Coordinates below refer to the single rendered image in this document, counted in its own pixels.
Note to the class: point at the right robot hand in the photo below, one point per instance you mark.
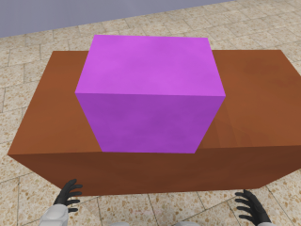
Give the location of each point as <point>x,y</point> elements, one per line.
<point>257,212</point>

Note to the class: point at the carton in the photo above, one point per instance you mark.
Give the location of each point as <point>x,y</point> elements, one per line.
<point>149,94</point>

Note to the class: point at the pedestal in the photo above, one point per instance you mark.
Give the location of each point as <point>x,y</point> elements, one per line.
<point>253,140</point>

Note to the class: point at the left robot hand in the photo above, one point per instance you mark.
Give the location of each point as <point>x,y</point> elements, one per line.
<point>65,193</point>

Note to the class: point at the robot left forearm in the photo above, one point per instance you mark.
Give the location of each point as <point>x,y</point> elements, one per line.
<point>55,215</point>

